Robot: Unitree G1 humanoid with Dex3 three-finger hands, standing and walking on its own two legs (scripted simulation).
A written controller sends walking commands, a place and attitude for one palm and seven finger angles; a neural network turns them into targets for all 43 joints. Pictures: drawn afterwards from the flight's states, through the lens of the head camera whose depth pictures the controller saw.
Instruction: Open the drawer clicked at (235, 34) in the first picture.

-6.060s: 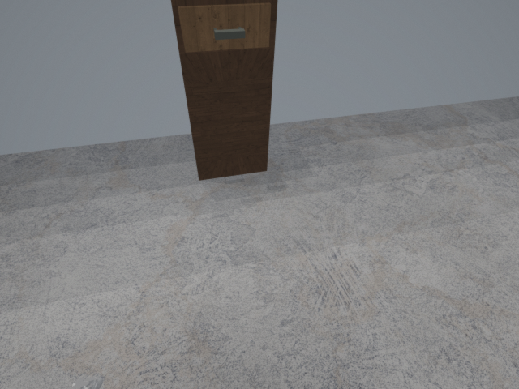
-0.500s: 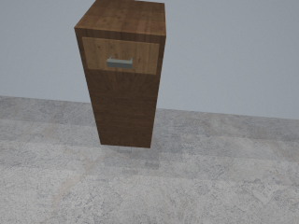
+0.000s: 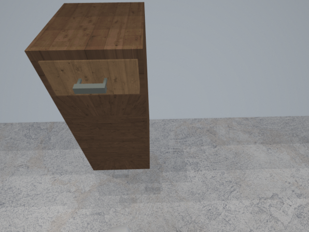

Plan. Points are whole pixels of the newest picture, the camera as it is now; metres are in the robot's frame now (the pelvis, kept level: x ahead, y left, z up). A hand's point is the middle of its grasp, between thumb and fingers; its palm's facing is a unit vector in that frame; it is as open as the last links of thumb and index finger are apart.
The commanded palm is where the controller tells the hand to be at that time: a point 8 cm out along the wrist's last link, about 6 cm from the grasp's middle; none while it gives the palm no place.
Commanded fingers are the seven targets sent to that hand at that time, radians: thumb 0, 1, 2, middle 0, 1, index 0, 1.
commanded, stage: come to a stop and stand still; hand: left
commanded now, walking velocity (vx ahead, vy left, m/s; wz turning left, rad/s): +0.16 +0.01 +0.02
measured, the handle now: (91, 84) +0.60 +0.25 +0.03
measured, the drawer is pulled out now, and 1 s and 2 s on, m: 0.00 0.00 0.00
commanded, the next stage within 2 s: look again from close up in 1.24 s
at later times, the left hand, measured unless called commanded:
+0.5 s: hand out of the picture +0.07 +0.20 -0.17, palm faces +0.01 -0.97 -0.23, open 7.4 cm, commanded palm none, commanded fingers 0.00 0.90 0.90 -0.20 -0.30 -0.20 -0.30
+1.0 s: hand out of the picture +0.05 +0.13 -0.16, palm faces +0.03 -0.98 -0.21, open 7.2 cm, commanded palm none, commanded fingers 0.00 0.90 0.90 -0.20 -0.30 -0.20 -0.30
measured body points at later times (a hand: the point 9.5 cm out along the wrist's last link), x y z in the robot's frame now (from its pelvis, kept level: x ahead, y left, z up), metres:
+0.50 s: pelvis +0.05 +0.02 +0.00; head +0.10 +0.01 +0.45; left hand +0.07 +0.25 -0.15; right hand +0.14 -0.21 -0.15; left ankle +0.13 +0.14 -0.73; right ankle +0.00 -0.09 -0.69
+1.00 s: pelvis +0.00 -0.05 +0.01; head +0.02 -0.05 +0.46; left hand +0.05 +0.18 -0.15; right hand -0.01 -0.27 -0.15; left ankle -0.02 +0.10 -0.73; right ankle +0.01 -0.11 -0.73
